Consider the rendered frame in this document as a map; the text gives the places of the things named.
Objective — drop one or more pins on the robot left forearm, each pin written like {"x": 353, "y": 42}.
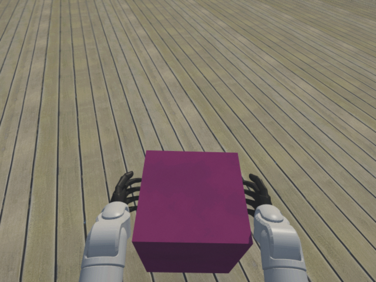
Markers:
{"x": 105, "y": 248}

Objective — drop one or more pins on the right robot hand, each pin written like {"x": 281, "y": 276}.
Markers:
{"x": 260, "y": 193}

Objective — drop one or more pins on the left robot hand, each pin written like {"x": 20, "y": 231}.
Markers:
{"x": 121, "y": 192}

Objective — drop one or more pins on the carton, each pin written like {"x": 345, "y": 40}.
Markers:
{"x": 191, "y": 214}

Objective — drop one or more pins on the robot right forearm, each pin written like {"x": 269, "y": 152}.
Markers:
{"x": 281, "y": 251}

